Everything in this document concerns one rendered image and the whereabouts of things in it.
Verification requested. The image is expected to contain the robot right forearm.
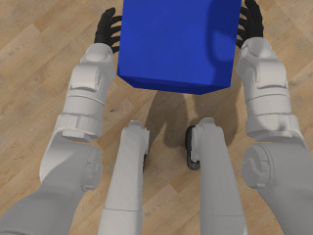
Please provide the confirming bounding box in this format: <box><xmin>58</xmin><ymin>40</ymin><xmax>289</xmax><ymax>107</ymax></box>
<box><xmin>235</xmin><ymin>36</ymin><xmax>313</xmax><ymax>161</ymax></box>

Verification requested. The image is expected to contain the left robot hand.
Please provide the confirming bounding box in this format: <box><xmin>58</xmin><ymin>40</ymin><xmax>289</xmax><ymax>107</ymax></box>
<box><xmin>94</xmin><ymin>7</ymin><xmax>122</xmax><ymax>54</ymax></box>

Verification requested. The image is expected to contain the right robot foot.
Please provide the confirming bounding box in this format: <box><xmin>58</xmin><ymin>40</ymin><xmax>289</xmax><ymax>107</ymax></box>
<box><xmin>185</xmin><ymin>125</ymin><xmax>201</xmax><ymax>170</ymax></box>

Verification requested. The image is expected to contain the left robot upper arm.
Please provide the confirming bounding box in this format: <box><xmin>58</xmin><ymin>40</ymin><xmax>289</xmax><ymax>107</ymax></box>
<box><xmin>0</xmin><ymin>141</ymin><xmax>103</xmax><ymax>235</ymax></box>

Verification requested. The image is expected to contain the right robot hand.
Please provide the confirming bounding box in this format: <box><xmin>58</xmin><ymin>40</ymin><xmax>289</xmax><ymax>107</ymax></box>
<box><xmin>236</xmin><ymin>0</ymin><xmax>264</xmax><ymax>49</ymax></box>

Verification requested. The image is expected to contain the robot right thigh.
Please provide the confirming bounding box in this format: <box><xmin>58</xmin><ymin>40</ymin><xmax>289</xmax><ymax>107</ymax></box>
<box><xmin>192</xmin><ymin>123</ymin><xmax>248</xmax><ymax>235</ymax></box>

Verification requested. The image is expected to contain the carton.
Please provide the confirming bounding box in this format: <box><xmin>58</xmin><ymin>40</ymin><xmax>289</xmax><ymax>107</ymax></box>
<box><xmin>116</xmin><ymin>0</ymin><xmax>242</xmax><ymax>95</ymax></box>

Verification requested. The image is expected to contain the right robot upper arm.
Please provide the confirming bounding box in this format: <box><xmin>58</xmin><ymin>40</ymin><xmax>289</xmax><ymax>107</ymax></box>
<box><xmin>241</xmin><ymin>142</ymin><xmax>313</xmax><ymax>235</ymax></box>

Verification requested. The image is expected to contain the robot left forearm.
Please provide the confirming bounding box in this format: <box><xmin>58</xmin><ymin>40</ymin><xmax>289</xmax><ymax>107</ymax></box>
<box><xmin>39</xmin><ymin>43</ymin><xmax>116</xmax><ymax>182</ymax></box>

